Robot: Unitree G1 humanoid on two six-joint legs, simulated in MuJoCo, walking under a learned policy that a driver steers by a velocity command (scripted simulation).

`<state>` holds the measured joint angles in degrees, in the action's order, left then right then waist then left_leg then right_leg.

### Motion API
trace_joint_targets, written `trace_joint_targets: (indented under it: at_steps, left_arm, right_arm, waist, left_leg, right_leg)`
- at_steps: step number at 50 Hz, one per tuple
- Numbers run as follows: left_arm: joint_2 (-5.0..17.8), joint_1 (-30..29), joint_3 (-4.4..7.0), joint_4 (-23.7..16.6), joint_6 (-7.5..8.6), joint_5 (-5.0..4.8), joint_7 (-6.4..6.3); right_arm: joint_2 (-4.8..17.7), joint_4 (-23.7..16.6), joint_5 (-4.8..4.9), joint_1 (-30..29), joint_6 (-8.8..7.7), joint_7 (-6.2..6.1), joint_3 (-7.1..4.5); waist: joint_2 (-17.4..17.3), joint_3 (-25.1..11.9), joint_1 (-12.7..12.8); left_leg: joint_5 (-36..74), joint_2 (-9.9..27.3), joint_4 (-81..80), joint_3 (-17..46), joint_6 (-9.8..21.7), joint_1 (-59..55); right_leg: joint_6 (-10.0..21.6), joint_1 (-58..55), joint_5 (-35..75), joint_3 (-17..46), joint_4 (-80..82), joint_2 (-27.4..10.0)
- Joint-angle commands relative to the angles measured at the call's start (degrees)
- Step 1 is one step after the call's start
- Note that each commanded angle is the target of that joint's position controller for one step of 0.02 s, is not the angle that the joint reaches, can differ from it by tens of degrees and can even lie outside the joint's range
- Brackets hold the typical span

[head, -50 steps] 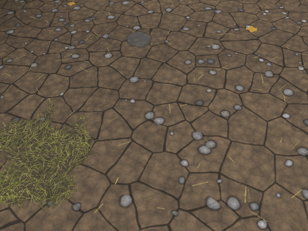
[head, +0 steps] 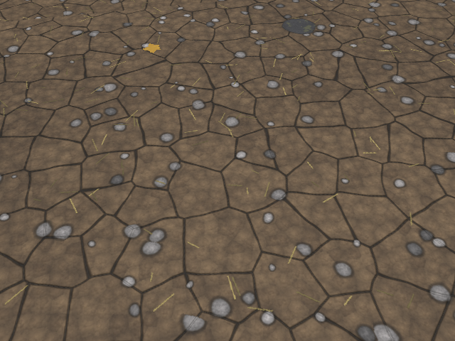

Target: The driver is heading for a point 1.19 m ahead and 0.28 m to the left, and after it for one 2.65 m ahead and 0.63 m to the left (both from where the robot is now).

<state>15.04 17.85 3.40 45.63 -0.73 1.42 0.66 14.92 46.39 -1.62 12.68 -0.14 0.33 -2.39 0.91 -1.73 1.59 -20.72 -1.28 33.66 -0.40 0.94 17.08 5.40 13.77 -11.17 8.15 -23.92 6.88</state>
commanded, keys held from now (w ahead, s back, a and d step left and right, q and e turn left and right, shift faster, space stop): w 0.34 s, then w+q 0.66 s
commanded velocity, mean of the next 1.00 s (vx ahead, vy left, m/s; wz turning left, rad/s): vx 0.46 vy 0.00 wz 0.21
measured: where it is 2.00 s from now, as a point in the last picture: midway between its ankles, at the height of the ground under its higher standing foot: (175, 217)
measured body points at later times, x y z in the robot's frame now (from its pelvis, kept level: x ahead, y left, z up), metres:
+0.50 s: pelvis +0.20 -0.02 -0.02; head +0.24 -0.03 +0.42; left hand +0.43 +0.20 -0.11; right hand +0.12 -0.27 -0.16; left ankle +0.01 +0.11 -0.72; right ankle +0.30 -0.11 -0.75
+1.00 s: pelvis +0.46 +0.00 -0.02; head +0.50 +0.02 +0.42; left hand +0.35 +0.23 -0.17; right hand +0.72 -0.15 -0.13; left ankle +0.56 +0.09 -0.74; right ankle +0.30 -0.11 -0.74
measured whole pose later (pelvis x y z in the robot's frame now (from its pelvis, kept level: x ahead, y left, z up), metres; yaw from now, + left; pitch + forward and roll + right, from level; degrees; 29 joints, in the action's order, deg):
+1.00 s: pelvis +0.46 +0.00 -0.02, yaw +17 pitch +1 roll -1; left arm 12.3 24.1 1.8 55.1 4.0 1.3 -1.5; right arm 12.6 44.5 -2.4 1.1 -0.9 3.8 -2.0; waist -0.2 4.0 2.7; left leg -9.4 -1.3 34.2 -8.1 9.3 28.3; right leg 0.1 -6.1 -27.0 -18.4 -23.1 -1.5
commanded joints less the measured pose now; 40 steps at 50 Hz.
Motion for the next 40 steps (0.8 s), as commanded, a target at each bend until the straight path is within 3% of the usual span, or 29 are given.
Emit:
trace_joint_targets:
  at_steps: [1, 2, 3, 4, 6, 9, 15, 19, 21, 22, 23, 24, 25, 26, 27, 28, 30, 34, 40]
  left_arm:
    - [6.7, -3.7, 1.54, -3.7, 1.02, -0.43, -0.41]
    - [2.5, -5.7, 0.4, -5.3, 1.75, -0.67, -0.43]
    - [1.3, -7.1, 0.0, -6.8, 2.72, -1.21, -0.22]
    - [5.5, -9.1, 0.86, -7.1, 3.29, 0.57, -0.08]
    - [6.2, -5.1, 1.2, -4.5, 3.74, 0.6, 1.25]
    - [4.7, -6.0, 0.75, -3.6, 3.29, 1.58, 2.31]
    - [1.6, -18.6, -1.16, -7.3, 2.9, 0.89, 2.71]
    - [2.0, -22.4, -1.49, -8.6, 3.14, 0.46, 2.49]
    - [3.0, -18.7, -1.14, -7.7, 3.54, 0.41, 1.7]
    - [4.1, -13.5, -0.63, -5.9, 3.87, 0.46, 1.06]
    - [5.7, -4.4, 0.11, -2.9, 4.57, 0.83, 0.28]
    - [9.8, 5.6, 1.27, -1.2, 5.26, 2.2, -0.7]
    - [15.8, 8.9, 2.59, -0.8, 5.05, 3.11, -0.95]
    - [12.7, 7.7, 2.21, -0.7, 4.36, 1.14, -0.71]
    - [8.8, 1.6, 1.04, -1.0, 4.36, 0.78, -0.67]
    - [5.6, -2.1, 0.31, -1.2, 4.82, 0.6, -0.48]
    - [3.1, -3.6, -0.39, -0.4, 5.58, 0.26, -0.78]
    - [3.3, -0.8, -0.12, 1.6, 7.46, -0.63, -0.93]
    - [2.9, 2.8, -0.34, 4.2, 7.41, -0.46, -1.28]
  right_arm:
    - [3.7, -0.7, 0.17, 7.5, -2.26, -1.0, -0.66]
    - [7.3, 0.1, -0.51, 12.7, -3.0, -1.74, -1.12]
    - [13.6, 0.5, -0.67, 14.2, -3.23, -1.78, -2.58]
    - [13.0, 1.5, -0.75, 12.8, -3.21, -1.71, -3.08]
    - [8.2, 0.3, 0.54, 6.9, -3.89, -0.78, -2.01]
    - [5.4, 1.6, 0.91, 8.5, -4.95, -0.17, -1.3]
    - [5.0, 5.5, 0.93, 15.6, -5.19, 0.2, -1.26]
    - [6.4, 7.1, 0.7, 17.6, -5.0, -0.2, -1.35]
    - [7.6, 7.3, 0.68, 16.1, -4.73, -0.47, -1.57]
    - [8.3, 7.3, 0.82, 15.3, -4.65, -0.51, -1.69]
    - [8.3, 7.3, 1.2, 14.3, -4.57, -0.41, -1.63]
    - [6.3, 5.7, 1.66, 13.4, -4.7, -0.15, -1.05]
    - [-1.7, 3.9, 3.33, 20.0, -4.43, -0.04, 0.58]
    - [6.0, 5.4, 1.8, 17.6, -3.73, -0.61, -1.46]
    - [5.7, 4.4, 1.47, 13.5, -3.55, -0.32, -1.86]
    - [3.7, 4.4, 1.41, 11.4, -3.6, 0.1, -1.42]
    - [2.8, 5.1, 0.1, 11.6, -2.26, 0.9, -1.71]
    - [0.8, 3.6, -0.22, 7.4, -0.46, 2.23, -1.76]
    - [-0.4, -1.2, -0.19, -5.7, -0.74, 3.53, -0.69]
  waist:
    - [0.9, 3.7, -5.8]
    - [-7.6, 3.4, -7.7]
    - [-13.6, 5.4, -7.7]
    - [-6.2, 10.6, -5.9]
    - [-5.4, 9.5, -1.7]
    - [-7.2, 6.2, -2.0]
    - [-7.3, 7.6, -5.6]
    - [-7.9, 8.0, -6.0]
    - [-7.9, 6.4, -3.3]
    - [-7.5, 3.6, -0.7]
    - [-5.5, -1.5, 3.5]
    - [-1.2, -8.8, 7.5]
    - [13.5, -18.0, 4.5]
    - [6.8, -15.6, 5.1]
    - [4.4, -5.7, 2.3]
    - [3.5, -0.5, 1.1]
    - [5.4, 2.9, -1.6]
    - [4.0, 4.1, -3.0]
    - [3.0, 7.2, -1.6]
  left_leg:
    - [2.3, 0.8, -13.4, 0.6, 3.0, -18.2]
    - [-10.6, 12.1, -21.4, 14.1, 4.8, -24.0]
    - [-26.1, 23.1, -29.2, 35.8, 9.3, -24.7]
    - [-25.9, 24.6, -28.9, 36.2, 11.7, -18.7]
    - [-16.4, 17.9, -28.3, 26.2, 8.8, -17.4]
    - [1.4, 12.7, -28.1, 15.2, 8.2, -17.1]
    - [24.0, 10.8, -26.3, 7.6, 9.2, -17.2]
    - [33.3, 12.7, -23.3, 7.9, 8.9, -18.0]
    - [43.1, 13.6, -18.6, 8.4, 7.9, -17.9]
    - [50.8, 12.9, -12.9, 7.8, 7.2, -17.5]
    - [51.0, 10.4, -2.5, 5.5, 6.0, -13.8]
    - [34.4, 7.5, 12.4, 3.9, 5.1, -2.9]
    - [-7.5, -1.0, 31.6, -0.4, 3.1, 14.8]
    - [-7.8, -0.1, 37.7, 4.7, 4.2, 17.7]
    - [-2.5, 2.7, 37.8, 5.3, 4.8, 19.0]
    - [1.4, 4.7, 35.2, 4.5, 4.6, 17.9]
    - [3.7, 6.2, 32.3, 3.7, 3.8, 14.2]
    - [8.7, 6.5, 31.2, 2.4, 3.0, 18.0]
    - [21.4, 5.9, 16.1, -1.5, 2.1, 21.5]
  right_leg:
    - [4.5, 16.2, -26.3, 14.6, 5.0, -9.9]
    - [1.5, 23.8, -24.8, 7.6, -8.4, -5.1]
    - [0.0, 33.4, -19.5, -1.8, -20.7, 2.6]
    - [0.1, 35.2, -13.8, 1.2, -26.1, -2.2]
    - [-1.4, 32.1, -6.5, 0.1, -28.7, -4.6]
    - [-3.6, 29.5, 0.1, -5.3, -32.7, -6.9]
    - [-5.4, 27.7, 5.6, -11.6, -20.9, -9.2]
    - [-3.4, 20.6, 3.9, -12.9, -12.0, -7.7]
    - [-1.9, 12.9, 1.5, -12.7, -8.9, -5.9]
    - [-1.0, 5.5, 0.7, -12.9, -6.6, -4.2]
    - [0.3, -7.1, 3.4, -12.4, -3.3, -4.3]
    - [2.6, -22.6, -3.5, -1.7, -1.9, -15.0]
    - [7.5, -36.9, -9.9, 24.2, 2.7, -33.5]
    - [8.0, -29.8, -14.0, 30.1, 7.2, -32.8]
    - [6.3, -21.3, -13.5, 20.4, 8.5, -29.9]
    - [4.9, -14.1, -7.3, 12.6, 10.9, -26.9]
    - [2.3, -7.0, 1.0, 2.6, 13.3, -22.7]
    - [2.4, -6.9, 11.4, -6.1, 15.5, -21.8]
    - [1.8, -8.1, 19.9, -16.4, 15.6, -19.6]
Velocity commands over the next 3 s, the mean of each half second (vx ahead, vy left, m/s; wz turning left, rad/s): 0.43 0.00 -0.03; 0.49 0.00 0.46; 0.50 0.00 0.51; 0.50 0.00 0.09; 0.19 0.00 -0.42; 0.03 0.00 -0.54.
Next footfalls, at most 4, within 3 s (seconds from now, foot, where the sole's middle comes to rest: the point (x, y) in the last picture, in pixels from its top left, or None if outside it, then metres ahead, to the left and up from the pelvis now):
0.04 left None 0.04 0.11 -0.78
0.48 right None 0.34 -0.11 -0.78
1.02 left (208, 320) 0.59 0.11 -0.78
1.54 right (213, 222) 0.96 0.11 -0.78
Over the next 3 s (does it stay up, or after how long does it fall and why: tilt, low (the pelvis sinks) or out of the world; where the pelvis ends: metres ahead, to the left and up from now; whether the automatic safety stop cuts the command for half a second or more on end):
stays up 1.06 0.30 -0.01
